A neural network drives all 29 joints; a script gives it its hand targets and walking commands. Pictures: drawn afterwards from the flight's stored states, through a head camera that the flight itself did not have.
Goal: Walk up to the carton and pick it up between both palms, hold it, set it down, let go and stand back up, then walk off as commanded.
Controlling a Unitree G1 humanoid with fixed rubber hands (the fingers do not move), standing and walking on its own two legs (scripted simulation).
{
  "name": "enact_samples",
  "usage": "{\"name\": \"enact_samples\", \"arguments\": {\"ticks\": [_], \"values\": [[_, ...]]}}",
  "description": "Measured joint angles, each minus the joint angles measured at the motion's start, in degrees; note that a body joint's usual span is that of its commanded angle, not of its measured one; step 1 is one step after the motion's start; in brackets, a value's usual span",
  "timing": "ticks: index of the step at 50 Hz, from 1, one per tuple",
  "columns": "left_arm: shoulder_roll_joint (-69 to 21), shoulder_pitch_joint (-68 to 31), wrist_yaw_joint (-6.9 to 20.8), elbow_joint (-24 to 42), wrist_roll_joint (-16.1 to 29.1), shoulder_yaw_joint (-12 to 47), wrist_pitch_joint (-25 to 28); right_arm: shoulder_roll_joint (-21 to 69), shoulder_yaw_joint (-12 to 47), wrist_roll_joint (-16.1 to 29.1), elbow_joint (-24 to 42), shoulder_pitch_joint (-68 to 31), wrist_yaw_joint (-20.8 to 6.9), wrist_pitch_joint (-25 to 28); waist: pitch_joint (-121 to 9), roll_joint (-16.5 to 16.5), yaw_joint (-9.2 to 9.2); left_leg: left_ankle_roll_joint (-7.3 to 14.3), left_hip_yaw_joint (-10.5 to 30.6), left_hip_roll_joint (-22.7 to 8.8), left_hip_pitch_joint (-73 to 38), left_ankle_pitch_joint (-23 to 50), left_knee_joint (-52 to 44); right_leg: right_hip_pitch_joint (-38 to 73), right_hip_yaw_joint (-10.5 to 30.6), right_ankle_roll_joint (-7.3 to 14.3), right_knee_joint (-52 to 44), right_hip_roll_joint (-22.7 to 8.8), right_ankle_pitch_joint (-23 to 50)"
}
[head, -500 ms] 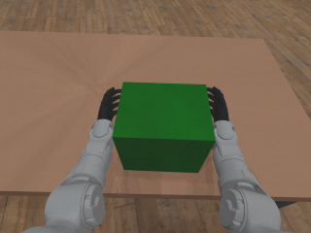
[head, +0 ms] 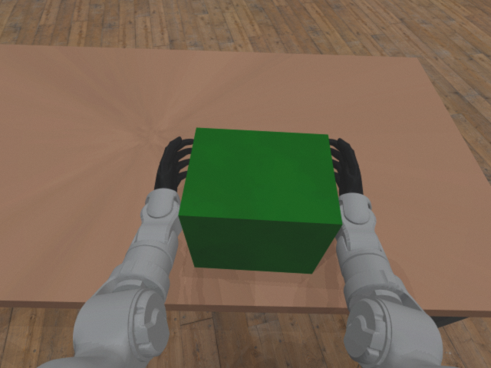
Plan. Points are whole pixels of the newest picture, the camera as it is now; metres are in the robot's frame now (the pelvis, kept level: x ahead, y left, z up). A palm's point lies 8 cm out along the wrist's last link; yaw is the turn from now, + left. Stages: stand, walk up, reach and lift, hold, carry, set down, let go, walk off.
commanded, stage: set down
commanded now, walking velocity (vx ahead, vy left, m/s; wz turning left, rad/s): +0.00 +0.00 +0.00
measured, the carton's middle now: (257, 204) +0.38 -0.02 +0.03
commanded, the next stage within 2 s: none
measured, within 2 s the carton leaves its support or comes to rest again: neither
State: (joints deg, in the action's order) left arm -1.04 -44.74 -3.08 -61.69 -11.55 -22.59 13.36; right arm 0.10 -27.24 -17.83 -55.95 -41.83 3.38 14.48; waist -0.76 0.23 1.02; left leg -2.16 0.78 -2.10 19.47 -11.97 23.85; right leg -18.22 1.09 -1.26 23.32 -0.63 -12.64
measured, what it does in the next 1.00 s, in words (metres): stands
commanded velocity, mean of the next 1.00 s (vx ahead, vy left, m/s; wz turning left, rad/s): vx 0.00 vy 0.00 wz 0.00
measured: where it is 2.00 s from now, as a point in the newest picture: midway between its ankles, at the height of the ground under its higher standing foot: outside the picture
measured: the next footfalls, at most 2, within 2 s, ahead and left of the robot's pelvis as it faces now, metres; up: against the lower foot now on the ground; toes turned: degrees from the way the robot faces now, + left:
none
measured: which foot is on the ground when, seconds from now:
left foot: down 0.00-1.00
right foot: down 0.00-1.00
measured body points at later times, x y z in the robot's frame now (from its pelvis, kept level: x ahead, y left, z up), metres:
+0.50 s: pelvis +0.00 +0.00 +0.00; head +0.04 +0.00 +0.45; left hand +0.42 +0.14 +0.05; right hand +0.40 -0.18 +0.04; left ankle -0.01 +0.14 -0.74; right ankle -0.02 -0.13 -0.74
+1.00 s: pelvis -0.04 +0.00 +0.00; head -0.03 +0.01 +0.45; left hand +0.34 +0.16 +0.03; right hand +0.32 -0.21 +0.04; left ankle -0.01 +0.14 -0.74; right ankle -0.02 -0.13 -0.74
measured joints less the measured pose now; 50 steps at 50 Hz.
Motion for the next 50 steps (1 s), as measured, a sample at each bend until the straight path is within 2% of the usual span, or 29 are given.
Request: {"name": "enact_samples", "arguments": {"ticks": [4, 9, 14, 17, 26, 34, 41, 45, 50], "values": [[0.0, 0.0, -0.7, -0.8, 0.0, 0.0, -0.7, -0.4, 0.1, 1.8, -3.3, -0.5, 0.7, 1.3, -0.6, 0.0, 0.01, 0.0, 0.0, 0.0, 0.0, 0.0, 0.0, 0.0, 0.0, 0.0, 0.0, 0.0, 0.0], [0.8, 0.0, -1.7, -3.9, 0.4, 1.2, -1.8, -1.7, 2.5, 8.7, -9.0, -1.1, 1.3, 1.4, -1.3, 0.0, 0.01, 0.0, 0.0, 0.0, 0.0, -0.1, 0.0, 0.0, 0.0, 0.0, 0.0, 0.0, -0.1], [1.9, -0.1, -3.4, -4.9, 4.9, 6.5, -1.0, -3.1, 6.7, 14.2, -11.2, -1.2, 1.6, 1.4, -3.2, 0.0, 0.01, 0.0, 0.0, 0.0, 1.1, -0.1, 0.3, -1.0, 0.0, 0.0, 0.0, 0.0, 0.0], [2.5, -0.2, -3.5, -5.3, 6.8, 8.7, -0.9, -4.0, 9.7, 16.8, -11.7, -1.2, 1.8, 1.4, -3.9, 0.0, 0.01, 0.0, 0.0, 0.0, 1.2, -0.2, 0.5, -1.0, 0.0, 0.0, 0.0, 0.0, 0.0], [4.1, -0.2, -3.5, -6.0, 7.8, 10.9, -2.3, -6.2, 15.6, 22.3, -14.1, -1.4, 2.0, 1.4, -3.8, 0.0, 0.01, 0.0, 0.0, 0.0, 1.2, 0.1, 0.5, -1.0, 0.0, 0.0, 0.0, 0.0, 0.3], [4.2, 1.9, -3.5, -5.5, 8.4, 11.6, -1.3, -6.8, 17.6, 24.7, -14.1, 1.2, 1.9, 3.3, -3.7, 0.0, 0.01, 0.0, 0.0, 0.0, 1.2, 0.5, 0.5, -1.0, 0.0, 0.0, 0.0, 0.0, 0.7], [4.3, 7.8, -2.7, -1.0, 9.0, 12.1, -1.4, -8.2, 21.0, 27.4, -11.9, 6.1, 1.9, 4.7, -4.6, 0.0, 0.01, -0.1, 0.0, 0.0, 1.2, 1.3, 0.5, -1.0, 0.0, 0.0, 0.0, 0.0, 1.5], [4.5, 10.6, -2.6, 1.8, 10.5, 13.9, -2.0, -8.7, 21.4, 28.6, -8.0, 8.7, 1.5, 3.9, -4.2, 0.0, 0.01, 0.0, 0.0, 0.0, 1.2, 2.1, 0.5, -1.0, 0.0, 0.0, 0.0, 0.0, 2.3], [5.0, 12.1, -2.6, 3.4, 12.6, 15.5, -3.4, -9.2, 21.5, 28.7, -4.0, 10.5, 1.1, -0.3, -4.0, 0.0, 0.01, 0.2, 0.0, 0.0, 1.2, 3.1, 0.5, -1.0, 0.0, 0.0, 0.0, 0.1, 3.3]]}}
